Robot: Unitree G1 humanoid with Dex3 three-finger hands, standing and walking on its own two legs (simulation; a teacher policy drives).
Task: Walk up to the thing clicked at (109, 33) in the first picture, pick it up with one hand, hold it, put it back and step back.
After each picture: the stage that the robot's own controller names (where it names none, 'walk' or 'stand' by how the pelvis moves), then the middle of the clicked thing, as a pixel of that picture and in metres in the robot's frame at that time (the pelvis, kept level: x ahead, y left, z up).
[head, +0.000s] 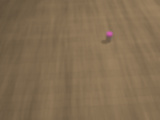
stand; (109, 37) +1.40 -0.26 -0.72
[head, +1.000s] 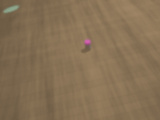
walk; (87, 45) +1.30 +0.09 -0.70
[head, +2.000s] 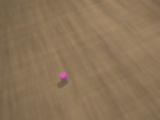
walk; (64, 78) +0.84 +0.31 -0.72
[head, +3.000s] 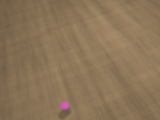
walk; (66, 108) +0.55 +0.25 -0.72
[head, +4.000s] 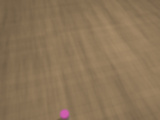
stand; (65, 116) +0.51 +0.15 -0.71
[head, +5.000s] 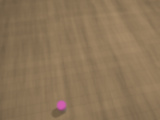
stand; (61, 107) +0.48 +0.16 -0.70
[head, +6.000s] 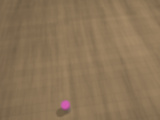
stand; (66, 107) +0.50 +0.18 -0.70
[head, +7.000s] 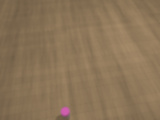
stand; (65, 114) +0.50 +0.16 -0.73
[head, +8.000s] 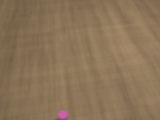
stand; (63, 117) +0.48 +0.17 -0.73
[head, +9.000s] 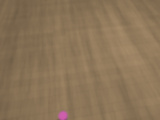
stand; (63, 118) +0.48 +0.18 -0.73
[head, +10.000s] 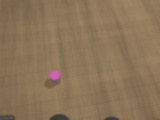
go down; (55, 77) +0.52 +0.18 -0.57
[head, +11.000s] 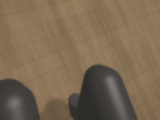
go down; out of the picture +0.54 +0.29 -0.28
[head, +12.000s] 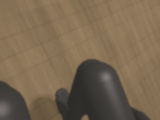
close in; out of the picture +0.53 +0.31 -0.27
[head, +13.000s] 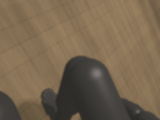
close; out of the picture +0.52 +0.33 -0.25
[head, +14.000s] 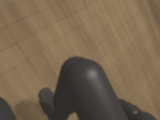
close; out of the picture +0.50 +0.32 -0.26
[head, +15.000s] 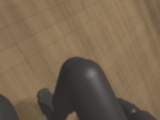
close; out of the picture +0.43 +0.30 -0.29
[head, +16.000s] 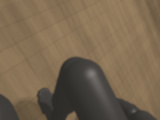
close; out of the picture +0.43 +0.30 -0.29
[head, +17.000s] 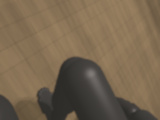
close; out of the picture +0.42 +0.31 -0.30
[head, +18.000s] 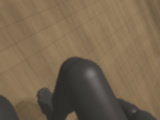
close; out of the picture +0.42 +0.31 -0.29
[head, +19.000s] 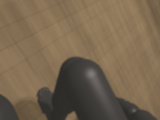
close; out of the picture +0.42 +0.32 -0.30
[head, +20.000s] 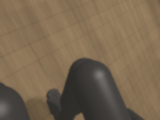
lift; out of the picture +0.43 +0.31 -0.29
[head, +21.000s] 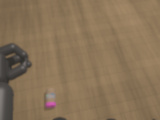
lift; (50, 97) +0.45 +0.21 -0.59
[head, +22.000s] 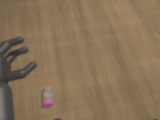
hold; (48, 96) +0.44 +0.21 -0.62
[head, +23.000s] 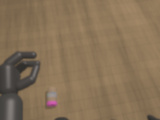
close; (52, 96) +0.44 +0.21 -0.59
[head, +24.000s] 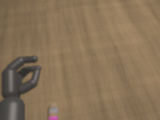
crouch; (53, 112) +0.42 +0.22 -0.68
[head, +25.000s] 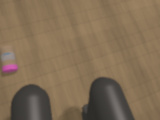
crouch; (8, 59) +0.47 +0.27 -0.38
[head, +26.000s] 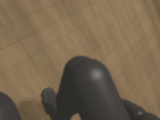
lower; out of the picture +0.41 +0.35 -0.27
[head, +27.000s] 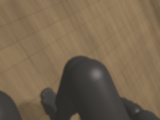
lower; out of the picture +0.41 +0.36 -0.27
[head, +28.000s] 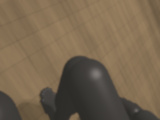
lower; out of the picture +0.41 +0.36 -0.27
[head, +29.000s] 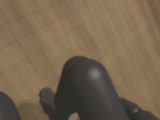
lower; out of the picture +0.41 +0.37 -0.28
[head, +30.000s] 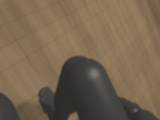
loosen; out of the picture +0.41 +0.37 -0.28
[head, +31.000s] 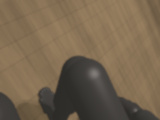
withdraw; out of the picture +0.41 +0.38 -0.28
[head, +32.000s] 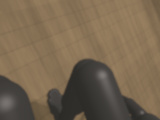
stand; out of the picture +0.43 +0.36 -0.29
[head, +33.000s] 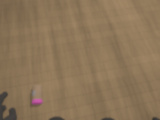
stand; (37, 94) +0.43 +0.27 -0.60
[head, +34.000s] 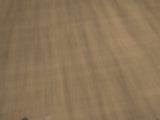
stand; out of the picture +0.41 +0.27 -0.69
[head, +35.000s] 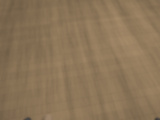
stand; out of the picture +0.41 +0.28 -0.69
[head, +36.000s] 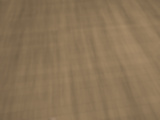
stand; out of the picture +0.42 +0.27 -0.74
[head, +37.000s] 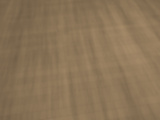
stand; out of the picture +0.41 +0.28 -0.75
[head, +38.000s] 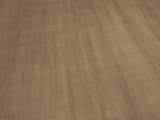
stand; out of the picture +0.40 +0.29 -0.75
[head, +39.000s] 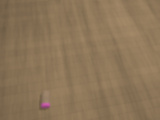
walk; (45, 99) +0.48 +0.26 -0.73
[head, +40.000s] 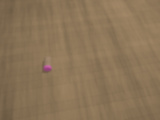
walk; (47, 63) +0.81 +0.32 -0.73
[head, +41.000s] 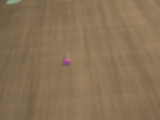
stand; (67, 58) +1.08 +0.29 -0.73
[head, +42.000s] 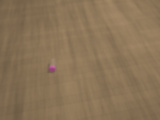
stand; (52, 65) +1.01 +0.32 -0.75
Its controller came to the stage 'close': yes
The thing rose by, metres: 0.01
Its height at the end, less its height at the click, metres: -0.02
